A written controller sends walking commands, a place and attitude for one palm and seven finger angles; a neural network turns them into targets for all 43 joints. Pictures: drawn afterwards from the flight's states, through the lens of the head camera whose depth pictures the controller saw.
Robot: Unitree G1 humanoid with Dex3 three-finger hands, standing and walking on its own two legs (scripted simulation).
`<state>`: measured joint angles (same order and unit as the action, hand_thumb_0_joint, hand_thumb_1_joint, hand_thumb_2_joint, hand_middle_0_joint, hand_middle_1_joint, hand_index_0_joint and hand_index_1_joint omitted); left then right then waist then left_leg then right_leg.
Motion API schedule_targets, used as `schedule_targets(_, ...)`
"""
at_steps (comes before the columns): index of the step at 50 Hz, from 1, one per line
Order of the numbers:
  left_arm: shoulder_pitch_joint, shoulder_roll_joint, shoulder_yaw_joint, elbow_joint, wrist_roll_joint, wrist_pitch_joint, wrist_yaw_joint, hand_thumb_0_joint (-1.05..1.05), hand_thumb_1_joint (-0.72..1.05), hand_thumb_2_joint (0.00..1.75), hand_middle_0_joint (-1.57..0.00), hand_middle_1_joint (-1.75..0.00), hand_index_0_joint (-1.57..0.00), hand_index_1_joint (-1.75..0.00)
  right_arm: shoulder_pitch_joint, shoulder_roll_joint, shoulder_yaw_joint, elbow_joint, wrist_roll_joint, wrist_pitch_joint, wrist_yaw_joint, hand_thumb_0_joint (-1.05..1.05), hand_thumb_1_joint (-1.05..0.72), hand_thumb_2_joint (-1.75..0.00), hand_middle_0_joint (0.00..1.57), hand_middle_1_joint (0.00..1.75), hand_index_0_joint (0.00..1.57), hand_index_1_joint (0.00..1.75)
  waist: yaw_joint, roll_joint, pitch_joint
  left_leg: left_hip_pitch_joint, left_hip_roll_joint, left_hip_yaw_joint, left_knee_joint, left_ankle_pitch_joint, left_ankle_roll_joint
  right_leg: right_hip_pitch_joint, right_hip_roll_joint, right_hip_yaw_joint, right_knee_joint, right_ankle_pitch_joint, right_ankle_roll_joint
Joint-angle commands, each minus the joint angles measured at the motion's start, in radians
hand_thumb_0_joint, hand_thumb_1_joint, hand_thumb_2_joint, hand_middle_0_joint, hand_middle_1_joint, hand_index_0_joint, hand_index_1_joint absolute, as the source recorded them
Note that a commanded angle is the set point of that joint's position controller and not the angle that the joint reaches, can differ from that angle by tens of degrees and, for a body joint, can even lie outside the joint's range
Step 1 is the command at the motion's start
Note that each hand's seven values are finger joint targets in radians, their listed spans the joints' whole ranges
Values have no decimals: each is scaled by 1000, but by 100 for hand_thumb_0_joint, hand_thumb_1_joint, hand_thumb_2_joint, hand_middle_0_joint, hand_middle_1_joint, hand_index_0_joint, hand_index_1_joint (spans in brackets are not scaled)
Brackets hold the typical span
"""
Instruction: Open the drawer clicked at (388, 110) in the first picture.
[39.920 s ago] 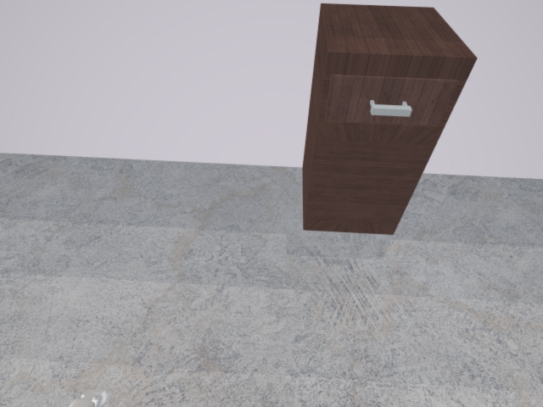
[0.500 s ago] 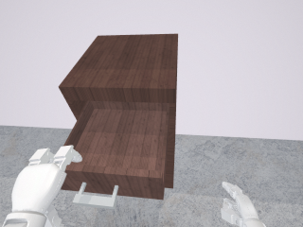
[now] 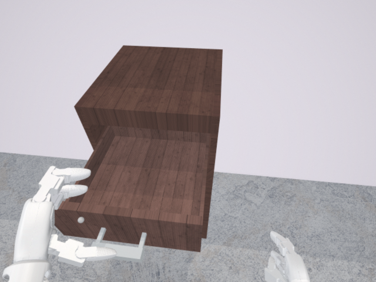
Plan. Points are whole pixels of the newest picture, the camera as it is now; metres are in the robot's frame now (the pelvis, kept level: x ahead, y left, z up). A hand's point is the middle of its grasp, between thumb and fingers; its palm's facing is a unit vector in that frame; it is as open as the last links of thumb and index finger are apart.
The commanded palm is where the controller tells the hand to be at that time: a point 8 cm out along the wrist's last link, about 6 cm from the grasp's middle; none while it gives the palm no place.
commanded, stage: draw the hand back to the body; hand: left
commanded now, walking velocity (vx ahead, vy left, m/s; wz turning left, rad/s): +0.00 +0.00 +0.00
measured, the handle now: (120, 243) +0.22 +0.19 -0.07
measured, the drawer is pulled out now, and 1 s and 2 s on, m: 0.28 0.28 0.28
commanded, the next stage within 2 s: step back with the hand held close in 0.78 s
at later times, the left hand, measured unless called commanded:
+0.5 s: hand (59, 203) +0.19 +0.23 +0.16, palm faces +0.39 -0.81 -0.43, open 9.3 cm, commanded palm +0.14 +0.27 +0.18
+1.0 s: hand (57, 201) +0.19 +0.23 +0.17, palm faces +0.40 -0.79 -0.47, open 7.4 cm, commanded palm +0.12 +0.26 +0.18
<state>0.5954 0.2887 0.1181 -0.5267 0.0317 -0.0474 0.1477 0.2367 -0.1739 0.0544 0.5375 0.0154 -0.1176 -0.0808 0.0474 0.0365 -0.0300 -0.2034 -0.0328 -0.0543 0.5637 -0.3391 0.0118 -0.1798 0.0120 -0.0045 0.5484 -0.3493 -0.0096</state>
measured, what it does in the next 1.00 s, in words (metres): stands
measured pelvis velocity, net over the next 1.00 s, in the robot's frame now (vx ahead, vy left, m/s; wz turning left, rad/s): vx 0.00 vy -0.02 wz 0.03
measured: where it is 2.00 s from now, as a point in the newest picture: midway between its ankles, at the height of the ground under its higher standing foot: outside the picture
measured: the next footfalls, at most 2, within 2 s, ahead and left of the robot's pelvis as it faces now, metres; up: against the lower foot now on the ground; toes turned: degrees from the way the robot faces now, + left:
right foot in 1.92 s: -0.11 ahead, -0.12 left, +0.00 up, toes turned +0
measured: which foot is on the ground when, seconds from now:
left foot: down 0.00-1.00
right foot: down 0.00-1.00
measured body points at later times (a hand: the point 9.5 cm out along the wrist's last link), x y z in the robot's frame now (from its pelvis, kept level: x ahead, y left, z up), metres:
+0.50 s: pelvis +0.01 -0.01 +0.01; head +0.00 -0.04 +0.46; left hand +0.16 +0.27 +0.19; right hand +0.22 -0.23 -0.07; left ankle -0.02 +0.11 -0.73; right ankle -0.03 -0.11 -0.73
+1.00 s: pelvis +0.00 -0.02 +0.01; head +0.01 -0.04 +0.46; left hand +0.16 +0.27 +0.19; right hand +0.20 -0.24 -0.08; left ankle -0.02 +0.11 -0.73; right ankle -0.03 -0.11 -0.73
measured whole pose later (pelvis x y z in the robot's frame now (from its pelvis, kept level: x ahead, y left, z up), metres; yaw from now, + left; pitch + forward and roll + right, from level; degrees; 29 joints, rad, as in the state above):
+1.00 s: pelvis +0.00 -0.02 +0.01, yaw +2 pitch +1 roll -1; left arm 0.54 0.34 0.34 -0.49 -0.05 -0.12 0.11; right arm 0.16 -0.22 0.01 0.60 0.02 -0.07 -0.06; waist 0.02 0.08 0.00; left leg -0.20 0.00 -0.10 0.48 -0.28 -0.02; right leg -0.15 0.05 -0.05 0.41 -0.27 -0.04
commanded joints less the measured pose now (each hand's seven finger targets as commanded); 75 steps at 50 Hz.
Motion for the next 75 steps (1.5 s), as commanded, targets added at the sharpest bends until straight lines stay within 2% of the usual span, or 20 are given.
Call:
schedule_targets(1,-93,174,157,-266,-50,-96,19,0,-8,48,-27,-93,-27,-93,-154,-107,-31,-131,-1,-105,-9,0,-90,-90,20,30,20,30,-2,121,8,13,64,4,-135,280,-17,-8,-40,-55,-113,219,-24)
schedule_targets(4,-50,173,200,-205,-59,-93,4,0,2,52,-26,-86,-26,-86,-169,-106,-44,-105,-4,-106,-1,0,-90,-90,20,30,20,30,8,73,-6,30,66,15,-125,355,-17,17,-33,-58,-128,306,-22)
schedule_targets(6,-40,154,199,-181,-76,-93,-9,0,9,55,-26,-82,-26,-82,-174,-109,-51,-106,-1,-90,5,0,-90,-90,20,30,20,30,3,-17,-22,31,69,20,-130,352,-11,35,-35,-61,-129,329,-12)
schedule_targets(13,-33,176,236,-219,-82,-102,-20,0,34,66,-24,-66,-24,-66,-187,-118,-70,-96,-1,-74,5,0,-90,-90,20,30,20,30,2,-9,-117,89,66,39,-123,414,-4,70,-40,-52,-140,409,-3)
schedule_targets(14,-50,193,251,-238,-80,-102,-18,0,37,68,-24,-64,-24,-64,-199,-118,-71,-96,0,-77,3,0,-90,-90,20,30,20,30,3,27,-121,96,61,44,-123,416,-5,71,-39,-46,-150,415,-5)
schedule_targets(19,-81,221,286,-242,-82,-102,-8,0,55,75,-22,-52,-22,-52,-191,-120,-71,-88,1,-73,-6,0,-90,-90,20,30,20,30,2,25,-108,103,55,44,-127,423,-5,70,-39,-47,-162,424,-3)
schedule_targets(29,-92,182,262,-146,-90,-87,-22,0,90,90,-20,-30,-20,-30,-211,-122,-76,-84,4,-49,-4,0,-90,-90,20,30,20,30,0,-13,-41,96,56,45,-141,384,1,50,-39,-42,-184,407,4)
schedule_targets(36,-89,216,286,-203,-91,-97,-17,0,90,90,-20,-30,-20,-30,-211,-114,-67,-93,2,-55,-2,0,-90,-90,20,30,20,30,7,44,-78,108,54,43,-152,373,-2,70,-43,-41,-181,385,0)
schedule_targets(43,-86,197,276,-162,-92,-92,-19,0,90,90,-20,-30,-20,-30,-207,-118,-71,-87,4,-50,-2,0,-90,-90,20,30,20,30,0,-14,-47,104,56,42,-151,353,1,48,-38,-42,-192,367,6)
schedule_targets(44,-94,203,287,-159,-90,-91,-19,0,90,90,-20,-30,-20,-30,-216,-118,-74,-82,3,-52,-4,0,-90,-90,20,30,20,30,2,9,-40,104,52,45,-152,351,0,44,-36,-38,-203,364,3)
schedule_targets(45,-221,336,426,-250,-91,-135,-9,0,90,90,-20,-30,-20,-30,-164,-159,-79,-109,8,-26,1,0,-90,-90,20,30,20,30,-39,-2,70,13,57,0,-115,287,19,-48,-79,49,-261,391,3)
schedule_targets(46,-132,250,369,-136,-81,-142,-20,0,90,90,-20,-30,-20,-30,-165,-138,-79,-83,4,-8,5,0,-90,-90,20,30,20,30,-46,-54,47,13,55,-12,-98,256,20,-44,-95,35,-262,372,1)
schedule_targets(48,-67,209,321,-123,-78,-143,-31,0,90,90,-20,-30,-20,-30,-184,-146,-85,-101,8,14,11,0,-90,-90,20,30,20,30,-48,-102,10,13,52,-10,-70,279,21,-29,-110,43,-251,424,-1)
schedule_targets(54,60,243,358,-232,-79,-167,-31,0,90,90,-20,-30,-20,-30,-203,-163,-108,-131,8,55,15,0,-90,-90,20,30,20,30,-46,-16,-175,23,75,1,-66,493,19,68,-111,17,-152,576,1)
schedule_targets(58,100,268,387,-284,-84,-167,-20,0,90,90,-20,-30,-20,-30,-202,-156,-115,-148,12,75,8,0,-90,-90,20,30,20,30,-48,-29,-201,-4,91,-16,-68,552,14,79,-100,1,-112,565,2)
schedule_targets(61,112,275,393,-302,-87,-165,-9,0,90,90,-20,-30,-20,-30,-202,-153,-116,-153,12,79,2,0,-90,-90,20,30,20,30,-47,11,-192,-24,109,-36,-90,573,14,65,-84,-12,-88,502,4)
schedule_targets(64,112,278,396,-305,-88,-161,-4,0,90,90,-20,-30,-20,-30,-203,-158,-117,-148,8,75,-2,0,-90,-90,20,30,20,30,-45,45,-172,-60,128,-64,-124,536,17,47,-66,-20,-71,415,7)
schedule_targets(69,104,260,381,-301,-85,-166,1,0,90,90,-20,-30,-20,-30,-198,-161,-109,-149,2,54,1,0,-90,-90,20,30,20,30,-42,95,-121,-211,167,-106,-198,322,41,51,-45,-16,-10,233,12)
schedule_targets(72,85,246,372,-307,-79,-172,2,0,90,90,-20,-30,-20,-30,-185,-167,-103,-155,2,39,6,0,-90,-90,20,30,20,30,-46,91,-91,-337,177,-122,-218,115,55,82,-40,-1,17,186,14)
schedule_targets(75,64,255,381,-320,-76,-180,7,0,90,90,-20,-30,-20,-30,-174,-164,-99,-158,4,25,5,0,-90,-90,20,30,20,30,-49,39,-91,-388,148,-110,-192,-38,54,89,-57,33,-12,187,9)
